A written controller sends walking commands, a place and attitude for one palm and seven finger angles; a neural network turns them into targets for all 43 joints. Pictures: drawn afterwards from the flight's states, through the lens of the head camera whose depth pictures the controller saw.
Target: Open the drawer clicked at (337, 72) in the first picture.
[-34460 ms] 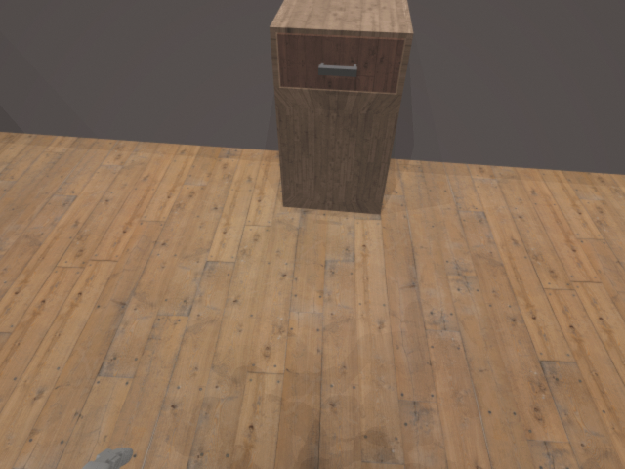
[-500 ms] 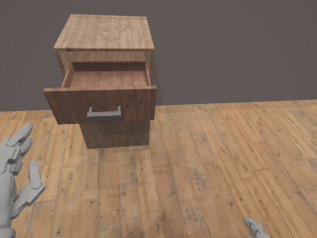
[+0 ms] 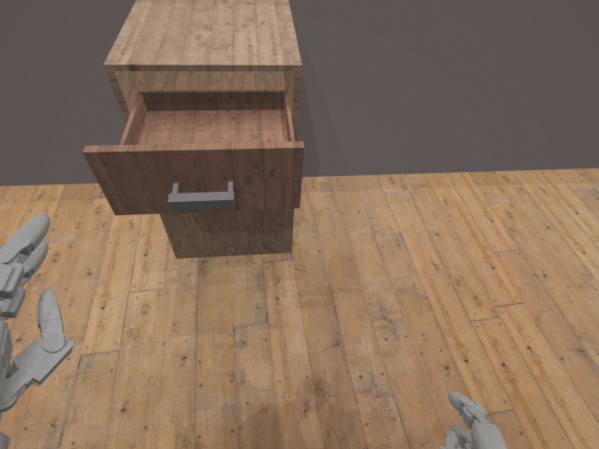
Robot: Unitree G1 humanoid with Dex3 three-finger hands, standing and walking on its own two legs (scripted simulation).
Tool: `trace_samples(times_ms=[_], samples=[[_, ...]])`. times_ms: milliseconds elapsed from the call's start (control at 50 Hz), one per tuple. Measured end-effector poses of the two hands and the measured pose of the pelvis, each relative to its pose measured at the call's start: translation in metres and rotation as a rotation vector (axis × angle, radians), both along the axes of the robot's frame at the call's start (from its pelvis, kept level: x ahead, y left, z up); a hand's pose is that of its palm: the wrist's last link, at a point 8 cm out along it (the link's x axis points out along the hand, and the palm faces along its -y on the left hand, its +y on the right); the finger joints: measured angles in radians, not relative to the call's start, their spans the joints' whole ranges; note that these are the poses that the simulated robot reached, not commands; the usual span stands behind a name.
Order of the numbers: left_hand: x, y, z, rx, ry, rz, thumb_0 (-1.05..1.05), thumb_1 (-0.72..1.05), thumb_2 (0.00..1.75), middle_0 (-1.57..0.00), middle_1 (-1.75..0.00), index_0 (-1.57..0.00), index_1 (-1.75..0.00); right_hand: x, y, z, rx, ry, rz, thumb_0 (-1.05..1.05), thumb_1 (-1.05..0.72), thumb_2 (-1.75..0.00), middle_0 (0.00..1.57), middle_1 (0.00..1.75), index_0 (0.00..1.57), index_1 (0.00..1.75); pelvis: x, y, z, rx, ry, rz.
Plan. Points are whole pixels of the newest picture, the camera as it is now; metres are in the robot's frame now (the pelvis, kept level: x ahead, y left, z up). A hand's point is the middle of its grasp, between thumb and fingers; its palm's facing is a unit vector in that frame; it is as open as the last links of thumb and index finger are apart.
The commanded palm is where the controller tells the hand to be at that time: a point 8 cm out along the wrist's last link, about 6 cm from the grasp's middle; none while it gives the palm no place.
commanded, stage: let the arm hang, fingers relaxed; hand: left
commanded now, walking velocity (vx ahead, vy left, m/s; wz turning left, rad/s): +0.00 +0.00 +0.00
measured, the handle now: (202, 193) +0.59 +0.23 -0.07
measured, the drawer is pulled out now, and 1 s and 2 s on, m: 0.29 0.29 0.29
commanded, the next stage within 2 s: look to check the result in 1.14 s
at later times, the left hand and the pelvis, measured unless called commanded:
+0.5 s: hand out of the picture +0.01 +0.17 -0.17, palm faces +0.06 -0.97 -0.22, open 7.0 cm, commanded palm none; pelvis +0.00 -0.02 +0.00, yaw +3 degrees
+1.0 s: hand out of the picture +0.01 +0.17 -0.16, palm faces +0.04 -0.98 -0.21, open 7.3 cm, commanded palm none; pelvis -0.01 -0.01 +0.01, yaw +2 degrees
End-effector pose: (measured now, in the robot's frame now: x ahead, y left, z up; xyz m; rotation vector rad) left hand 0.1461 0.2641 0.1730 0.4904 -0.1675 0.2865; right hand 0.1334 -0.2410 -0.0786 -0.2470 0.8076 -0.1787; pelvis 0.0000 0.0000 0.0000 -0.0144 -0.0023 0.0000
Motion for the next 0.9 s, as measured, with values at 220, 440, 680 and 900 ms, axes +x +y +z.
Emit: trace_samples(times_ms=[220,440,680,900], samples=[[0.022,0.001,-0.202,-0.220,0.772,0.138,0.01,0.91,0.90,-0.20,-0.29,-0.20,-0.30,0.011,-0.004,-0.038,0.084,0.099,0.072,0.01,-0.90,-0.90,0.20,0.30,0.20,0.30,0.001,-0.008,-0.007,0.061,0.025,0.048],[-0.121,-0.050,-0.309,-0.487,1.367,0.253,-0.02,0.99,0.90,-0.21,-0.30,-0.21,-0.30,-0.083,-0.014,-0.050,0.062,0.465,-0.017,0.01,-0.90,-0.90,0.20,0.30,0.20,0.30,-0.002,-0.022,0.002,0.012,-0.023,0.051],[-0.165,-0.027,-0.296,-0.442,1.492,0.354,0.01,0.93,0.90,-0.20,-0.29,-0.20,-0.30,-0.136,0.005,-0.061,0.120,0.593,-0.059,0.00,-0.90,-0.90,0.20,0.30,0.20,0.30,-0.008,-0.012,0.010,0.010,-0.028,0.039],[-0.145,-0.041,-0.301,-0.468,1.450,0.294,0.01,0.91,0.90,-0.20,-0.29,-0.20,-0.30,-0.144,0.024,-0.064,0.159,0.595,-0.072,0.00,-0.91,-0.90,0.20,0.30,0.20,0.30,-0.009,-0.006,0.011,0.015,-0.033,0.032]])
